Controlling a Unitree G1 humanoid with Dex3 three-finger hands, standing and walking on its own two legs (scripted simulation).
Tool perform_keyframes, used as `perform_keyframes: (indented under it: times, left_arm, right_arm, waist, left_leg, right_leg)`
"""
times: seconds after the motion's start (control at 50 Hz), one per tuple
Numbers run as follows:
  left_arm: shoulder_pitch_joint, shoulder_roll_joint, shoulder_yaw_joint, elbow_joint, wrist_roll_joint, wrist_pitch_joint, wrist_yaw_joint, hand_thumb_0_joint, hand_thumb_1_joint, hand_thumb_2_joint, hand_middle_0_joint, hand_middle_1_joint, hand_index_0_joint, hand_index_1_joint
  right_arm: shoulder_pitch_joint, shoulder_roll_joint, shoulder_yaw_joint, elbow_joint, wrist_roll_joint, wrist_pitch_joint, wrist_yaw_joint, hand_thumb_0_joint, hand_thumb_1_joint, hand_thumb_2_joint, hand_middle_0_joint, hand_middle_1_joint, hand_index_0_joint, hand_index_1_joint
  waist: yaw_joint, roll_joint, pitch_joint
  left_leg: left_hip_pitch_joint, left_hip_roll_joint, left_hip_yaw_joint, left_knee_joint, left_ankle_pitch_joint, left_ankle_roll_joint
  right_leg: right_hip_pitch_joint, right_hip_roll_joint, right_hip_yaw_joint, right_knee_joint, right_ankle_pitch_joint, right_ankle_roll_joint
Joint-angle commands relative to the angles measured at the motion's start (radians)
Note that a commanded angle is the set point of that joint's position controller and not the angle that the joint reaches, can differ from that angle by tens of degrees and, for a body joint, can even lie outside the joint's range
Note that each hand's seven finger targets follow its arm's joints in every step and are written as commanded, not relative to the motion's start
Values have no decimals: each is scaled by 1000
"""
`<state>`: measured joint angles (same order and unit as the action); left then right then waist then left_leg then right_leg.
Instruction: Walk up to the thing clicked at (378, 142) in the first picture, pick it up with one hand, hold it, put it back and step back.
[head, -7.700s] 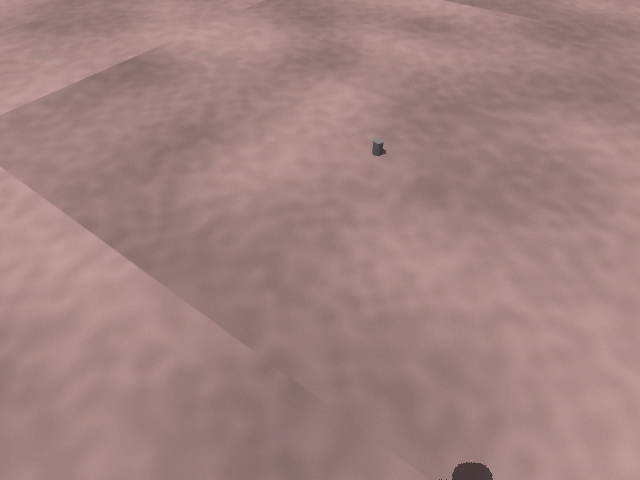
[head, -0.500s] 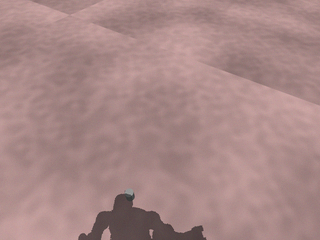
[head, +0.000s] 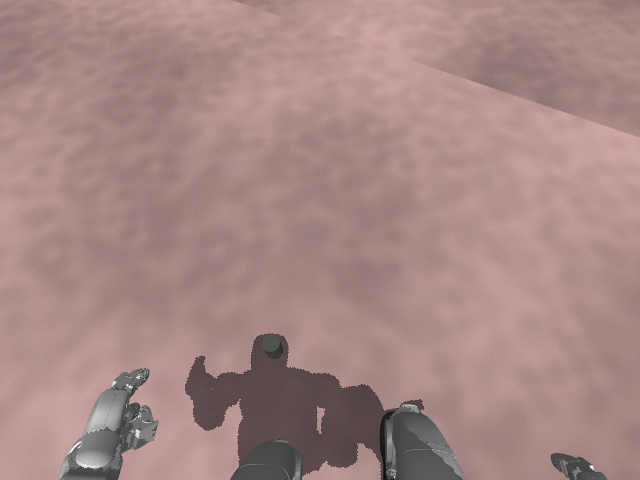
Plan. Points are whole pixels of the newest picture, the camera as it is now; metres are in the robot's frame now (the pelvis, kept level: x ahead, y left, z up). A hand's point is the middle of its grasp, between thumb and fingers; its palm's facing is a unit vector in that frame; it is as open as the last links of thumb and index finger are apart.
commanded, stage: walk up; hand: left
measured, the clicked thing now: (272, 346) +0.47 +0.18 -0.69
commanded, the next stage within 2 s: none
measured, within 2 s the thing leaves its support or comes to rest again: neither
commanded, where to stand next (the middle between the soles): +0.06 -0.01 m, yaw -5 degrees
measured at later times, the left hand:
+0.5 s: hand out of the picture +0.06 +0.25 -0.11, palm faces -0.12 -0.90 -0.42, open 7.4 cm
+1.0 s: hand out of the picture +0.13 +0.26 -0.13, palm faces -0.07 -0.90 -0.43, open 7.4 cm
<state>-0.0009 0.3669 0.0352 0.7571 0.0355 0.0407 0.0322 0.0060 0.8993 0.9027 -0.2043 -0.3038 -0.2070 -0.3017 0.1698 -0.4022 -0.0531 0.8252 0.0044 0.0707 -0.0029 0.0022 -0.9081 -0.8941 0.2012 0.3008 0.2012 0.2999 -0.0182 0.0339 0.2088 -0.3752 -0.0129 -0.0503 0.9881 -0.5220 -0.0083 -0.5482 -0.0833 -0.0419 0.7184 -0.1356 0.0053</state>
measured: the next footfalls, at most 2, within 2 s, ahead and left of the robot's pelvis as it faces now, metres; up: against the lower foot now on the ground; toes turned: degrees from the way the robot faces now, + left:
left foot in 0.02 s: +0.01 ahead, +0.13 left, +0.00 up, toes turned -1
right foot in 0.44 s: +0.00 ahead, -0.16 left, +0.00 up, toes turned -6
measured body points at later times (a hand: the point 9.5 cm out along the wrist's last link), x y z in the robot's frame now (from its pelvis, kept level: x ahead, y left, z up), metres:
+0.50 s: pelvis -0.01 -0.04 +0.02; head +0.00 -0.04 +0.47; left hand +0.07 +0.29 -0.09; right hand -0.01 -0.39 -0.08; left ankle -0.03 +0.12 -0.67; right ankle -0.04 -0.15 -0.70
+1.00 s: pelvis -0.02 +0.00 +0.01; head +0.07 -0.02 +0.45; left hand +0.13 +0.30 -0.10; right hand +0.09 -0.31 -0.11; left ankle +0.10 +0.10 -0.70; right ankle -0.06 -0.14 -0.63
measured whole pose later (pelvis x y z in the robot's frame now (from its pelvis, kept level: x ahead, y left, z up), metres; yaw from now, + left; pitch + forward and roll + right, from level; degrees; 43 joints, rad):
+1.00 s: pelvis -0.02 +0.00 +0.01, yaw -5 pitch -3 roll +1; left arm 0.13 0.40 0.04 0.79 -0.03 0.03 0.05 0.01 0.90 0.90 -0.20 -0.30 -0.20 -0.30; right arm 0.11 -0.36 -0.05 0.76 -0.01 0.05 0.01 0.01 -0.91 -0.89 0.20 0.30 0.20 0.30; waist 0.00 0.01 0.25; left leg -0.45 -0.04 -0.02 0.71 -0.21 0.03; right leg -0.45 0.05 0.10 1.24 -0.59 -0.02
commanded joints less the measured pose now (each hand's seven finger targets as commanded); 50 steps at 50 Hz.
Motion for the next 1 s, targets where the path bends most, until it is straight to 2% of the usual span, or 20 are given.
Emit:
perform_keyframes:
  times: [0.0, 0.02, 0.04, 0.1, 0.14, 0.22, 0.3, 0.4, 0.42, 0.44, 0.46, 0.56, 0.64, 0.76, 0.8, 0.82, 0.84, 0.86, 0.9, 0.98]
  left_arm:
    - [42, 238, 77, -48, -16, 20, 9, 0, 900, 900, -200, -300, -200, -300]
    - [58, 171, 60, -55, -29, 19, 10, 0, 900, 900, -200, -300, -200, -300]
    - [-35, 255, 98, -67, -15, 13, 27, 0, 900, 900, -200, -300, -200, -300]
    - [104, 233, 92, 11, -39, 18, 15, 0, 900, 900, -200, -300, -200, -300]
    - [159, 249, 103, 20, -24, 5, 2, 0, 900, 900, -200, -300, -200, -300]
    - [87, 261, 95, -16, 0, -40, -58, 0, 900, 900, -200, -300, -200, -300]
    - [102, 284, 91, 6, -2, -75, -72, 0, 900, 900, -200, -300, -200, -300]
    - [490, 251, 103, 134, -19, -116, -57, 0, 900, 900, -200, -300, -200, -300]
    - [612, 347, 134, 152, -6, -126, -40, 0, 900, 900, -200, -300, -200, -300]
    - [560, 439, 140, 108, 1, -139, -26, 0, 900, 900, -200, -300, -200, -300]
    - [475, 454, 133, 76, -7, -136, -25, 0, 900, 900, -200, -300, -200, -300]
    - [353, 331, 90, 56, -27, -155, 16, 0, 900, 900, -200, -300, -200, -300]
    - [272, 297, 76, 15, -32, -128, 32, 0, 900, 900, -200, -300, -200, -300]
    - [252, 290, 72, -13, -45, -64, 36, 0, 900, 900, -200, -300, -200, -300]
    - [284, 277, 63, -1, -68, -55, 43, 0, 900, 900, -200, -300, -200, -300]
    - [299, 239, 56, -19, -75, -54, 40, 0, 900, 900, -200, -300, -200, -300]
    - [305, 211, 54, -30, -86, -44, 46, 0, 900, 900, -200, -300, -200, -300]
    - [264, 231, 60, -17, -72, -32, 58, 0, 900, 900, -200, -300, -200, -300]
    - [274, 249, 69, 7, -73, -21, 50, 0, 900, 900, -200, -300, -200, -300]
    - [299, 215, 70, 26, -52, -28, 22, 0, 900, 900, -200, -300, -200, -300]
  right_arm:
    - [230, -215, -80, 19, -50, -21, 2, 0, -900, -900, 200, 300, 200, 300]
    - [140, -317, -92, -29, -68, -28, 4, 0, -900, -900, 200, 300, 200, 300]
    - [60, -422, -115, -69, -45, -35, 2, 0, -900, -900, 200, 300, 200, 300]
    - [-94, -291, -75, -82, -53, -67, -33, 0, -900, -900, 200, 300, 200, 300]
    - [-16, -261, -79, -64, -40, -89, -42, 0, -900, -900, 200, 300, 200, 300]
    - [194, -312, -110, -23, -50, -131, -24, 0, -900, -900, 200, 300, 200, 300]
    - [212, -335, -107, -49, -54, -132, 4, 0, -900, -900, 200, 300, 200, 300]
    - [63, -247, -73, -107, -49, -102, 32, 0, -900, -900, 200, 300, 200, 300]
    - [57, -171, -49, -134, -37, -97, 30, 0, -900, -900, 200, 300, 200, 300]
    - [14, -134, -35, -183, -26, -97, 26, 0, -900, -900, 200, 300, 200, 300]
    - [-32, -221, -63, -173, -32, -95, 10, 0, -900, -900, 200, 300, 200, 300]
    - [174, -196, -73, -49, -24, -62, 31, 0, -900, -900, 200, 300, 200, 300]
    - [127, -172, -64, -65, -1, -30, 18, 0, -900, -900, 200, 300, 200, 300]
    - [64, -177, -66, -81, -17, -37, 1, 0, -900, -900, 200, 300, 200, 300]
    - [78, -211, -77, -86, -34, -43, 10, 0, -900, -900, 200, 300, 200, 300]
    - [103, -265, -93, -96, -39, -54, 4, 0, -900, -900, 200, 300, 200, 300]
    - [128, -322, -107, -104, -16, -57, 8, 0, -900, -900, 200, 300, 200, 300]
    - [134, -313, -113, -97, -4, -55, 4, 0, -900, -900, 200, 300, 200, 300]
    - [17, -224, -88, -131, -8, -44, -13, 0, -900, -900, 200, 300, 200, 300]
    - [-11, -208, -72, -137, -32, -41, -13, 0, -900, -900, 200, 300, 200, 300]
  waist:
    - [-32, -84, -247]
    - [-14, 234, -175]
    - [-68, 260, -135]
    - [57, 27, -150]
    - [47, 70, -255]
    - [-79, 127, -285]
    - [-91, 155, -111]
    - [114, 101, -196]
    - [171, -131, -205]
    - [139, -243, -151]
    - [114, -87, -54]
    - [-10, -87, -48]
    - [-7, -221, -74]
    - [24, -256, -184]
    - [3, -145, -242]
    - [-15, -21, -318]
    - [-28, 165, -408]
    - [-46, 134, -425]
    - [5, 34, -347]
    - [9, 102, -285]
  left_leg:
    - [163, 37, -45, -432, 93, 48]
    - [35, 310, -468, -597, 113, 153]
    - [-176, 468, -684, -728, 184, 319]
    - [-40, 288, -300, -502, 547, 202]
    - [221, 281, -263, -423, 618, 229]
    - [500, 290, -363, -577, -108, 244]
    - [333, 338, -344, -648, -126, 281]
    - [-18, 145, -6, -299, 182, 155]
    - [-255, 57, 60, 30, 109, 96]
    - [-480, -44, -6, 143, -62, 50]
    - [-462, 40, -150, 169, -50, 39]
    - [-165, 42, -140, 77, 188, 0]
    - [-75, -46, -101, 69, 186, 3]
    - [6, -27, 60, -321, 276, 31]
    - [165, 3, 29, -446, 710, 79]
    - [276, 133, -149, -429, 1050, 155]
    - [374, 328, -409, -439, 1335, 310]
    - [280, 376, -460, -476, 1206, 357]
    - [190, 269, -267, -461, 896, 279]
    - [129, 233, -232, -482, 554, 254]
  right_leg:
    - [-36, -69, 177, 4, -342, -118]
    - [-179, 144, 57, 318, -498, -49]
    - [-61, 161, 222, 485, -541, -25]
    - [-112, 210, 290, 719, -346, -35]
    - [-131, 159, 246, 654, -309, -18]
    - [-208, 108, 161, 323, -338, 7]
    - [-118, 80, 110, 131, -449, -7]
    - [533, 129, -42, -291, -179, -31]
    - [705, 5, 249, -363, -302, -54]
    - [635, -284, 757, -492, -387, -177]
    - [488, -386, 826, -494, -353, -270]
    - [305, -176, 244, -340, 353, -153]
    - [240, -154, 120, -246, 731, -154]
    - [364, -120, 107, -5, 587, -144]
    - [314, -59, 100, 145, 472, -79]
    - [232, 40, 91, 346, 251, -33]
    - [108, 170, 73, 517, -385, -18]
    - [146, 161, 179, 632, -579, -28]
    - [113, 130, 205, 647, -513, -40]
    - [134, 104, 107, 386, -441, -24]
